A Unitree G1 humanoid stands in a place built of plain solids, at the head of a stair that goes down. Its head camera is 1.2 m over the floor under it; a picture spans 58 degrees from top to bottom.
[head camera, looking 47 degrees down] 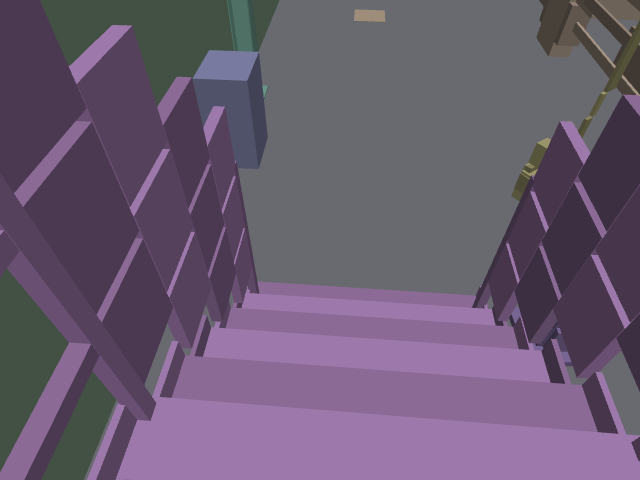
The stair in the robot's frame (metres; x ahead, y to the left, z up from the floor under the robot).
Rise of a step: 0.19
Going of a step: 0.23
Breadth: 1.40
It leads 5 degrees to the right of straight ahead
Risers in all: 6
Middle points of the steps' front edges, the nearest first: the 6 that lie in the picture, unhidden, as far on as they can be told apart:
0.46 -0.18 0.00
0.69 -0.20 -0.19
0.92 -0.22 -0.39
1.15 -0.24 -0.58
1.38 -0.26 -0.77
1.62 -0.28 -0.97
